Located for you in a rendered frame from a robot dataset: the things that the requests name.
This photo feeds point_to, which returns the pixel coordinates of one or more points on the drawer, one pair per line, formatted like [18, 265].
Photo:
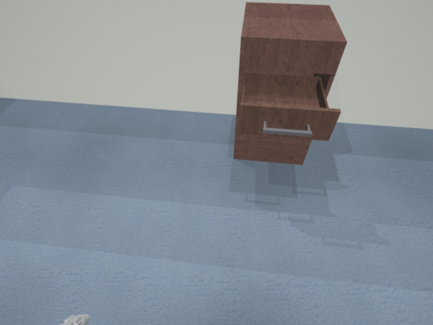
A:
[285, 102]

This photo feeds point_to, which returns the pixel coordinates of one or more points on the cabinet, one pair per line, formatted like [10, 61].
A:
[291, 39]

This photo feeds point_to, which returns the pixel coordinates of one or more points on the handle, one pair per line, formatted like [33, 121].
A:
[307, 133]

